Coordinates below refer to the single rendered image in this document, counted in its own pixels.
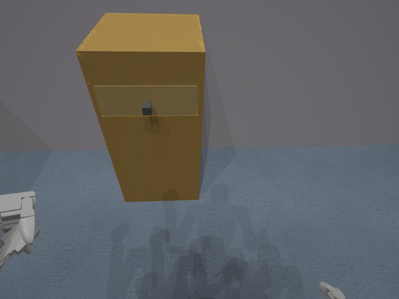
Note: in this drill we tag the drawer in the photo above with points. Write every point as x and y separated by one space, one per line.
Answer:
165 99

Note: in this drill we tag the right robot hand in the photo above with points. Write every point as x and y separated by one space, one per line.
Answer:
330 292

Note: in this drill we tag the handle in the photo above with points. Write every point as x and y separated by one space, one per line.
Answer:
147 108

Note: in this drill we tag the left robot hand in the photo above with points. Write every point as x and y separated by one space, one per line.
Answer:
18 219

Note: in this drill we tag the cabinet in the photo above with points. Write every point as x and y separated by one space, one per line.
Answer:
155 157

